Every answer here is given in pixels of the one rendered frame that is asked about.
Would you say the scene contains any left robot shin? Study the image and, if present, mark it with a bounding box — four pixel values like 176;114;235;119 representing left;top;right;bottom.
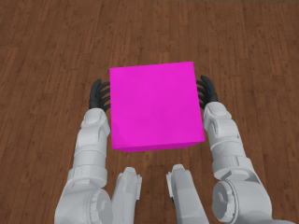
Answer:
116;167;136;185

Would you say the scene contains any carton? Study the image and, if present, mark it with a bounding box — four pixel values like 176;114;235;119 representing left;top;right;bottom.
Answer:
109;62;205;152

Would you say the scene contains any right robot upper arm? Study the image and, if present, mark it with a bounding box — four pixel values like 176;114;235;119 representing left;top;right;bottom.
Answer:
211;179;295;224

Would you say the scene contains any left robot upper arm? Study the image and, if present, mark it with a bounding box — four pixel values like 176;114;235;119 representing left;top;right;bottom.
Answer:
55;188;114;224

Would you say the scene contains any robot right forearm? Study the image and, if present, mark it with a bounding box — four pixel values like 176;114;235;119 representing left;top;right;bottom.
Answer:
203;102;272;215

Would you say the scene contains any robot left hand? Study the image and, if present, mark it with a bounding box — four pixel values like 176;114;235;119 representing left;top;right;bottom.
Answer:
89;78;111;113

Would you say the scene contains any right robot thigh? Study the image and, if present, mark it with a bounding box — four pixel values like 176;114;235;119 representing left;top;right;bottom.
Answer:
166;168;209;224

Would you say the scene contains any robot left forearm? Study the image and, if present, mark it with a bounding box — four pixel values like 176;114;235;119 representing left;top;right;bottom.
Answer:
54;107;110;224

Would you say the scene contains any robot right hand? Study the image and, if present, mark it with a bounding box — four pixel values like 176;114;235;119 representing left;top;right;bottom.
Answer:
195;75;219;110

